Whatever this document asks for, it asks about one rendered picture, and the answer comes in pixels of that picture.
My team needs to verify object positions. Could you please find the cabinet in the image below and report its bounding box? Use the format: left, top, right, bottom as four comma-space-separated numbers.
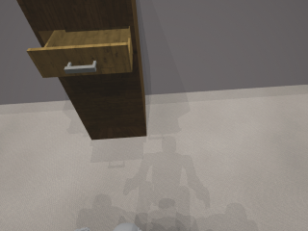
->
16, 0, 147, 141

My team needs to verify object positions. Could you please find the handle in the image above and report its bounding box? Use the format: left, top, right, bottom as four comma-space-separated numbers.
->
64, 61, 97, 74

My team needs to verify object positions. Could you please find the drawer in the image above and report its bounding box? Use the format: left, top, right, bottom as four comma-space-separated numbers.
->
27, 26, 133, 78

